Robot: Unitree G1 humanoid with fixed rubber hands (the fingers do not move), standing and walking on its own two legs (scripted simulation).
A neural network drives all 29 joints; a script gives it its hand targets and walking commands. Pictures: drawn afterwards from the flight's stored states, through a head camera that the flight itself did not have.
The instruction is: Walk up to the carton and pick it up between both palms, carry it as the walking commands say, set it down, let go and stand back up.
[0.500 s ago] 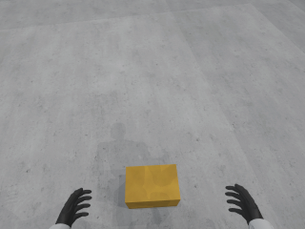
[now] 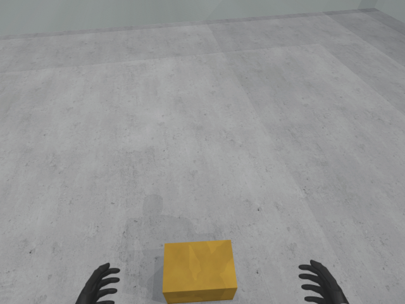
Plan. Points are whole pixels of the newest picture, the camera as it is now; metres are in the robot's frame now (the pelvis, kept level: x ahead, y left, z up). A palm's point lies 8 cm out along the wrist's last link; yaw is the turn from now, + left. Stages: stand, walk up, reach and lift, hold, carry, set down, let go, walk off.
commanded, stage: stand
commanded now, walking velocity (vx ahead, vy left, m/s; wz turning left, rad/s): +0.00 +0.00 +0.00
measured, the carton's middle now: (199, 272) +0.39 +0.03 -0.67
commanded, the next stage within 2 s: none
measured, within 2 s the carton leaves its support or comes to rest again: neither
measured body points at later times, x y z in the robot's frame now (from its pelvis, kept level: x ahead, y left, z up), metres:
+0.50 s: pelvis +0.01 +0.02 +0.00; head +0.01 +0.03 +0.45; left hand +0.14 +0.31 -0.10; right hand +0.13 -0.28 -0.09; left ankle -0.01 +0.13 -0.74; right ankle -0.03 -0.11 -0.74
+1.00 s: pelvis -0.01 +0.02 +0.01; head -0.01 +0.03 +0.45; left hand +0.10 +0.32 -0.11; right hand +0.10 -0.29 -0.10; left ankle -0.01 +0.13 -0.74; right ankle -0.03 -0.11 -0.74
